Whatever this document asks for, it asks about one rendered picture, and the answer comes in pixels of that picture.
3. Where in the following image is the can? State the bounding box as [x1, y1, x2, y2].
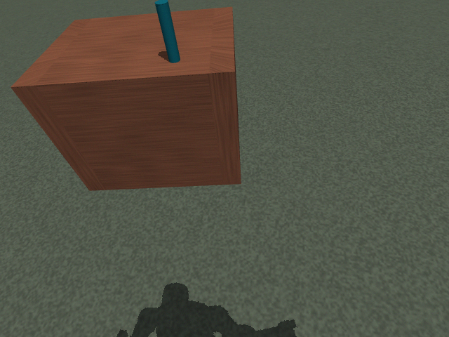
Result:
[155, 0, 180, 63]

